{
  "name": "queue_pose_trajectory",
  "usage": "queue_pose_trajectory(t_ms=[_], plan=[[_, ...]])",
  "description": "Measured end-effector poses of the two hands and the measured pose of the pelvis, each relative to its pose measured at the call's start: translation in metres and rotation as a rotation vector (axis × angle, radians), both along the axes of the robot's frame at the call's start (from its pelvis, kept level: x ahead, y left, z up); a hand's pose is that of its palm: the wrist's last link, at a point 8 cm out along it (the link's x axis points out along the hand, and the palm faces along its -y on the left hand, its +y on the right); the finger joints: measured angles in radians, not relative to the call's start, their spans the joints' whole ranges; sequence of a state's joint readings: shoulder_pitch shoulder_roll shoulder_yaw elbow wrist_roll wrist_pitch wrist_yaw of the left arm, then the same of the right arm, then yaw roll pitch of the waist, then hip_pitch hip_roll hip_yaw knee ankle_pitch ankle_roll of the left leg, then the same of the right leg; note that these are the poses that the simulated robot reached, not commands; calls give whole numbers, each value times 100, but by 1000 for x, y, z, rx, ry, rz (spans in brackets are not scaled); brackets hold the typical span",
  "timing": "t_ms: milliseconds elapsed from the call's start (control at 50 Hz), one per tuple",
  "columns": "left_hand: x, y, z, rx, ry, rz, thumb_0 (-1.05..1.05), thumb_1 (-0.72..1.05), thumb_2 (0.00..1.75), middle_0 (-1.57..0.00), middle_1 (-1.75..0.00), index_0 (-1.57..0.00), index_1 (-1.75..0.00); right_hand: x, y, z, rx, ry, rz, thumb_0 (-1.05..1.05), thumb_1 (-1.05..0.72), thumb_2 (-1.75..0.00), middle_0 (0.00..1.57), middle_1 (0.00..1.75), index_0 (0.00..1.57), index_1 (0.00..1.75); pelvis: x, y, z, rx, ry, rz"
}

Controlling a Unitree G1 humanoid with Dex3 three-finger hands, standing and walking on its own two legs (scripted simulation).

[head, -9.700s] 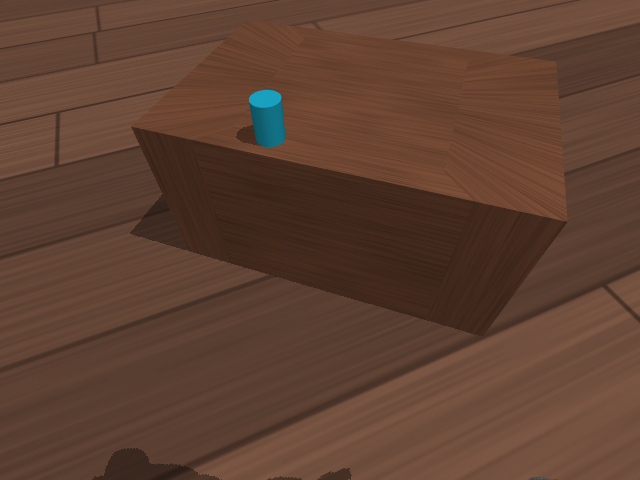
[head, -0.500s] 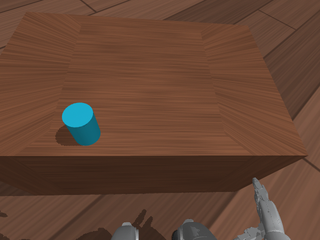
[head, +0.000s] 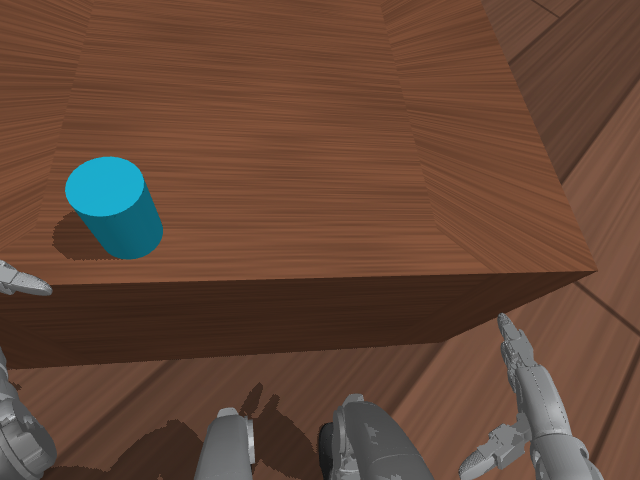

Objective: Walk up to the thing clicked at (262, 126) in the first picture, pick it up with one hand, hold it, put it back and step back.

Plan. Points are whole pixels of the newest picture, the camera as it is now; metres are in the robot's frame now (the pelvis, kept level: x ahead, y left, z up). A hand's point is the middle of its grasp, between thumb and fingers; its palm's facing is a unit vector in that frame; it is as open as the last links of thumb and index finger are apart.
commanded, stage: approach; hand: left
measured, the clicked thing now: (120, 211) +0.45 +0.23 -0.03
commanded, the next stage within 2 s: close in in 0.06 s
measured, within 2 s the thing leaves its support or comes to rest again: leaves its support in 1.92 s
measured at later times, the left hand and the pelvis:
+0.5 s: hand (90, 236) +0.42 +0.27 -0.04, palm faces +0.23 -0.97 +0.04, open 17.7 cm; pelvis -0.02 +0.00 -0.04, yaw +0 degrees
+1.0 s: hand (120, 218) +0.44 +0.23 -0.04, palm faces +0.24 -0.97 +0.01, open 17.6 cm; pelvis +0.00 +0.00 -0.03, yaw -1 degrees
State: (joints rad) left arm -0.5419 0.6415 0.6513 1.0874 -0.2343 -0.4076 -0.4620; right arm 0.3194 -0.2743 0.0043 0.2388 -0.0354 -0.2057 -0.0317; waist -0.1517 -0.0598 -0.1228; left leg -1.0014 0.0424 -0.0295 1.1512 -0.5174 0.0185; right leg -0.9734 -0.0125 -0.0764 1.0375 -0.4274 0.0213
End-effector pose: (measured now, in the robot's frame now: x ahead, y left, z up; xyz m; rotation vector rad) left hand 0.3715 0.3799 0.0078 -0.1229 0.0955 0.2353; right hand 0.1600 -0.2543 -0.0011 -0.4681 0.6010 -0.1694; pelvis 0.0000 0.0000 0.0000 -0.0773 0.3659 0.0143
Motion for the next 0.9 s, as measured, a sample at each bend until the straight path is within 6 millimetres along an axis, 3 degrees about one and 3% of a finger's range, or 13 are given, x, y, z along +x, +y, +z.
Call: queue_pose_trajectory(t_ms=[140,200,300,400,500,600,760,900], plan=[[15,-29,-47,59,-23,14,-2,-61,6,-7,-10,-7,-11,-36,-15,-7,-74,82,-22,-1,53,-5,6,5,5,5,-14,-2,-22,-8,45,-15],[14,-31,-49,106,-53,9,-2,-61,6,-7,-9,-7,-10,-39,-10,-19,-59,88,-6,-1,52,-5,6,5,5,5,-19,-4,-31,-9,66,-16],[15,-38,-48,115,-32,-26,-2,-61,5,-6,-8,-7,-8,-26,4,-30,-8,11,36,-1,52,-5,6,5,6,5,-24,-5,-44,-8,82,-11],[12,-57,-48,89,-39,-40,-2,-61,4,-5,-7,-7,-6,-19,11,-13,8,-94,62,-1,53,-4,6,5,6,5,-25,-4,-46,-1,65,-9],[14,-65,-48,80,-49,-4,-2,-61,3,-5,-7,-8,-5,-31,5,5,-19,-94,35,-1,54,-4,6,5,6,5,-23,-4,-42,2,47,-5],[22,-72,-48,102,-40,-15,-2,-61,1,-6,-6,-8,-4,-40,5,2,-25,-25,15,-1,53,-4,6,5,6,5,-22,-4,-39,1,47,-3],[40,-93,-47,95,-28,-36,-2,-61,0,-6,-5,-9,-3,-25,11,5,-14,-49,20,-1,52,-5,6,5,6,5,-16,0,-37,0,52,-13],[39,-98,-44,100,-25,-10,-2,-61,0,-7,-3,-9,-1,-29,10,0,21,-3,-16,-1,51,-5,6,5,6,5,-6,1,-33,5,50,-20]])
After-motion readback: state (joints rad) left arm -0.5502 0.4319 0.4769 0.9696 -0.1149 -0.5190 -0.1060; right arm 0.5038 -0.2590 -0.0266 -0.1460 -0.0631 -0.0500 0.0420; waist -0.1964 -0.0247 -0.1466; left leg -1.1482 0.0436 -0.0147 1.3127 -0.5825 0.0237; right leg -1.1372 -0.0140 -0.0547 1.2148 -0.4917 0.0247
